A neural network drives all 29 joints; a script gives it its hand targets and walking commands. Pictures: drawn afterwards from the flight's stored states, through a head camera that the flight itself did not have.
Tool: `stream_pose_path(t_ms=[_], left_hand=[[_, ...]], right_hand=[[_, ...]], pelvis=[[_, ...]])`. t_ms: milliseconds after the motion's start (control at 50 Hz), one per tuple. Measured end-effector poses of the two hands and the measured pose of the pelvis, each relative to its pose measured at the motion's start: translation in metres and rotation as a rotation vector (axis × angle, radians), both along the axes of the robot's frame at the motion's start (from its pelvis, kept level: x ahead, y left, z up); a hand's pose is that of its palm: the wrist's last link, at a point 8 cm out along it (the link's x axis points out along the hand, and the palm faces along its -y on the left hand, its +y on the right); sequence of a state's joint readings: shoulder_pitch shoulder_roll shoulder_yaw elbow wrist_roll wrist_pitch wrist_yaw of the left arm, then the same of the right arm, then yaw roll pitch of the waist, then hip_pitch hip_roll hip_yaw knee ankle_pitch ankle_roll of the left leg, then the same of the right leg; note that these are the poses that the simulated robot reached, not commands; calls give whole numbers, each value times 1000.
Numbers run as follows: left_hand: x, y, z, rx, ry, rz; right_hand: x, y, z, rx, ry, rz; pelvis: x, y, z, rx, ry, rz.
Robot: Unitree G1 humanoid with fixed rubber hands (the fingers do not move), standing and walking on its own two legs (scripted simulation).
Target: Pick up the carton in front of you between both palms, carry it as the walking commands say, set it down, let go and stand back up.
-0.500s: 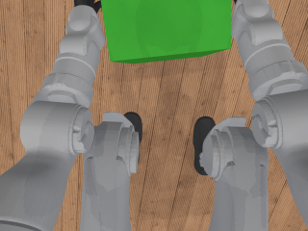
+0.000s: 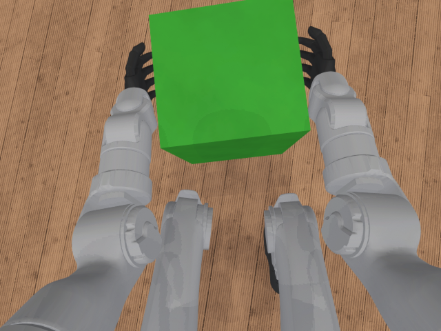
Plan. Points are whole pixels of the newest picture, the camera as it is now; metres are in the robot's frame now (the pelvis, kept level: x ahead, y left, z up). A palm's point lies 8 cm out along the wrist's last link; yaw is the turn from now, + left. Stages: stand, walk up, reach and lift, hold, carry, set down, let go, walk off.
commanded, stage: reach and lift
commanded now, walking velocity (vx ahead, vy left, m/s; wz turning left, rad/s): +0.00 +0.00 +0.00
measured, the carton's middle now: (229, 99) +0.50 +0.02 -0.14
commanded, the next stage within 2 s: none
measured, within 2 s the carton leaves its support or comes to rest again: neither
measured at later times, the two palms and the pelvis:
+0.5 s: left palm (90, 65) +0.46 +0.17 +0.08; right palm (381, 47) +0.48 -0.13 +0.09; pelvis +0.02 +0.00 +0.13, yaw +0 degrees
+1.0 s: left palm out of the picture +0.42 +0.16 +0.23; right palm out of the picture +0.43 -0.14 +0.24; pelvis +0.07 +0.00 +0.27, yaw +0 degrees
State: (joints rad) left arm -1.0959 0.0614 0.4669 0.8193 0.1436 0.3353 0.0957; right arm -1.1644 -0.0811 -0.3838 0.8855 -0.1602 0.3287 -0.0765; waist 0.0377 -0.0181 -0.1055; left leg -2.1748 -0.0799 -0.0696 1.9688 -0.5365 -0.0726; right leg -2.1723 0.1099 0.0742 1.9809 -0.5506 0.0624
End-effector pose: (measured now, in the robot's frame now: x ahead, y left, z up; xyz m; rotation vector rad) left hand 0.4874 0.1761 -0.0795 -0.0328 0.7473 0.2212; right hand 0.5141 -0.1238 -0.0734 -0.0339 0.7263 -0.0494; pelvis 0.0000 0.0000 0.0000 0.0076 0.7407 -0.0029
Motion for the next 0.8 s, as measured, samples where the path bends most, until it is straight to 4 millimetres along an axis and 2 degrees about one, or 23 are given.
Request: stream_pose_path(t_ms=[120,320,580,800], left_hand=[[-9,0,42,8,0,-5],[-17,-3,100,2,-25,-15],[-38,-5,188,-4,-26,-20],[-54,-8,251,-3,-24,-29]], right_hand=[[-7,0,42,3,-1,4],[-21,-4,100,13,-26,-21],[-47,-7,186,24,-25,-42],[-67,-9,248,25,-23,-50]], pelvis=[[-1,-1,34,2,19,0],[6,-1,80,0,6,2],[27,2,150,-4,-96,5],[48,1,212,-4,-206,9]])
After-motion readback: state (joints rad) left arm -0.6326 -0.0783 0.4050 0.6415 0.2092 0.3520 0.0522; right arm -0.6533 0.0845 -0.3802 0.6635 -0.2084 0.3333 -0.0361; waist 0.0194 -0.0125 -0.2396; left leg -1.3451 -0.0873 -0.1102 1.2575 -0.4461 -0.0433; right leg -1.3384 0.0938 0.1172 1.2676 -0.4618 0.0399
